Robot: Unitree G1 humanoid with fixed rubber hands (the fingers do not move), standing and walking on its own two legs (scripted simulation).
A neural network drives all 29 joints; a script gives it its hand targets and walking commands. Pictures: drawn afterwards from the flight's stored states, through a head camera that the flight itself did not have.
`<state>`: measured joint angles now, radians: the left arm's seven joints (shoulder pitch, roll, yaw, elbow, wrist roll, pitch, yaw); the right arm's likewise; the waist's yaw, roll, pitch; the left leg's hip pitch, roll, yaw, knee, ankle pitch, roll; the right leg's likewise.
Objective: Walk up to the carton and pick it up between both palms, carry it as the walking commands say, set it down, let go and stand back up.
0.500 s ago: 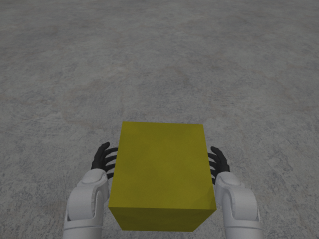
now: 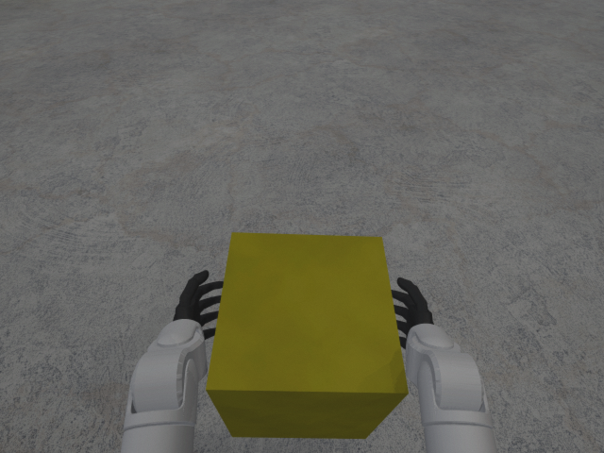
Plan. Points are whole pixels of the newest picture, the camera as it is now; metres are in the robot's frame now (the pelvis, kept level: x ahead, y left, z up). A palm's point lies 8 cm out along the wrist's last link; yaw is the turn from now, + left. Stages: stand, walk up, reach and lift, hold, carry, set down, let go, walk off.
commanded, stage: carry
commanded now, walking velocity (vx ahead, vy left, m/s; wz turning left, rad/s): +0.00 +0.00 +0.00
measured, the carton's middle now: (303, 342) +0.29 +0.00 -0.02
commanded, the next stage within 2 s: none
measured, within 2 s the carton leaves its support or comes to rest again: neither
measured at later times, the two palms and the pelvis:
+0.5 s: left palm (196, 325) +0.29 +0.14 +0.04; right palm (419, 330) +0.28 -0.16 +0.03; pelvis +0.01 -0.01 +0.00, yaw +0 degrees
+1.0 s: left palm (200, 321) +0.29 +0.14 +0.04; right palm (420, 327) +0.28 -0.16 +0.03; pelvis +0.01 -0.01 +0.00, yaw +0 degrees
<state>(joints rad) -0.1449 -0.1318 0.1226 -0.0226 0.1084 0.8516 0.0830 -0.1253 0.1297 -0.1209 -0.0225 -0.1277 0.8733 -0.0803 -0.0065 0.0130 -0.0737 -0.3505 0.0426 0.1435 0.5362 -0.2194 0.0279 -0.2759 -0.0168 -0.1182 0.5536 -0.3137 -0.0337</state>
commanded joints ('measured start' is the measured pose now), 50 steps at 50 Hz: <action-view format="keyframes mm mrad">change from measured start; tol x2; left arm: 1 -468 -741 -547 -139 -194 -43 -170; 25 -496 -752 -545 -68 -175 -98 -199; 50 -505 -764 -551 -43 -170 -111 -212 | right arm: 1 -529 740 534 -183 216 -69 156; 22 -561 750 538 -117 202 -118 180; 50 -579 763 552 -90 200 -136 193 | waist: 1 0 -13 -338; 50 -3 -12 -352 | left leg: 1 142 113 -133 -62 223 19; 50 149 115 -123 -26 262 11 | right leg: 1 94 -122 126 -88 217 4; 50 114 -124 128 -77 290 0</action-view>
